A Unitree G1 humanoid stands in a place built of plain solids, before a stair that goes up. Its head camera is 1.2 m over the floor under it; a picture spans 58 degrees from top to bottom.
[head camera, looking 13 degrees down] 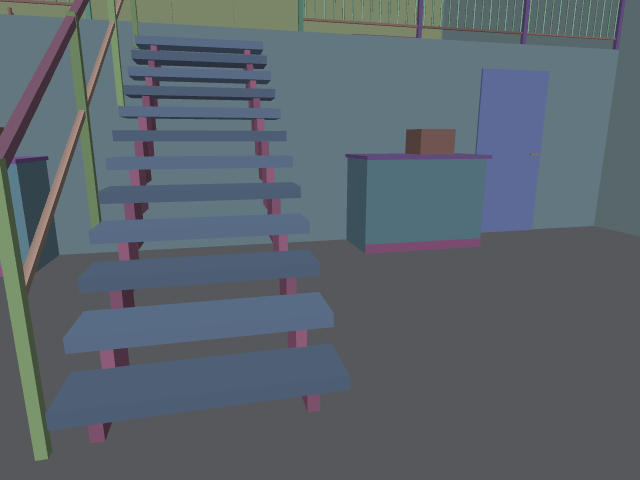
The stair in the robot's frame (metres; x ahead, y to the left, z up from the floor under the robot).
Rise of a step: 0.18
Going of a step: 0.28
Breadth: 1.22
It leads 13 degrees to the left of straight ahead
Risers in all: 13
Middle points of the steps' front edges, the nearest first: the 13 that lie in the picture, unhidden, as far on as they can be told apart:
1.60 0.46 0.18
1.87 0.52 0.36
2.15 0.59 0.54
2.42 0.65 0.72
2.69 0.72 0.91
2.96 0.78 1.09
3.23 0.85 1.27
3.50 0.91 1.45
3.77 0.98 1.63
4.05 1.04 1.81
4.32 1.11 1.99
4.59 1.17 2.17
4.86 1.23 2.35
